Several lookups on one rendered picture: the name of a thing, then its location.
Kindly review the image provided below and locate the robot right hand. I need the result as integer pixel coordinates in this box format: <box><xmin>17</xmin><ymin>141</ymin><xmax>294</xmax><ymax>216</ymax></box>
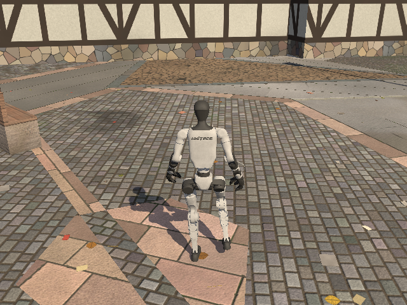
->
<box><xmin>230</xmin><ymin>176</ymin><xmax>244</xmax><ymax>191</ymax></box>

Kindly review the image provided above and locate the humanoid robot head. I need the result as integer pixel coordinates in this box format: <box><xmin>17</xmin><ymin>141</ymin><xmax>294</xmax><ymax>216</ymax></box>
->
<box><xmin>191</xmin><ymin>100</ymin><xmax>213</xmax><ymax>130</ymax></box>

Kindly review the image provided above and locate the robot right forearm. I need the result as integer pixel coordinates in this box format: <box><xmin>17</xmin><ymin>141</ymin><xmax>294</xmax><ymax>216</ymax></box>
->
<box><xmin>228</xmin><ymin>153</ymin><xmax>242</xmax><ymax>179</ymax></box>

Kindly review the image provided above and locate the robot left forearm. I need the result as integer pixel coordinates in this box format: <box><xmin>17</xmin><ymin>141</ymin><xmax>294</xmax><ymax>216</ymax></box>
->
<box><xmin>167</xmin><ymin>153</ymin><xmax>178</xmax><ymax>174</ymax></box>

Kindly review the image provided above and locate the robot left foot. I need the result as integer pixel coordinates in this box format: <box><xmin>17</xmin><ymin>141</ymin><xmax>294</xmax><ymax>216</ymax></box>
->
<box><xmin>191</xmin><ymin>245</ymin><xmax>201</xmax><ymax>262</ymax></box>

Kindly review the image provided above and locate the robot left hand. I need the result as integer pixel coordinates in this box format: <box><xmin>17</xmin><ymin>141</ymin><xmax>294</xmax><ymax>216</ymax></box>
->
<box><xmin>166</xmin><ymin>172</ymin><xmax>181</xmax><ymax>183</ymax></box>

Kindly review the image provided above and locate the robot right upper arm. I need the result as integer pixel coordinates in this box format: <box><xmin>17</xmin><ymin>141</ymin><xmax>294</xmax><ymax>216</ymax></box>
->
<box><xmin>216</xmin><ymin>128</ymin><xmax>234</xmax><ymax>163</ymax></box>

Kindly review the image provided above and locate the robot left upper arm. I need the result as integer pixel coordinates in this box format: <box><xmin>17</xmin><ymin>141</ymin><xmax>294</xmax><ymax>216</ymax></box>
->
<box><xmin>172</xmin><ymin>128</ymin><xmax>189</xmax><ymax>163</ymax></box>

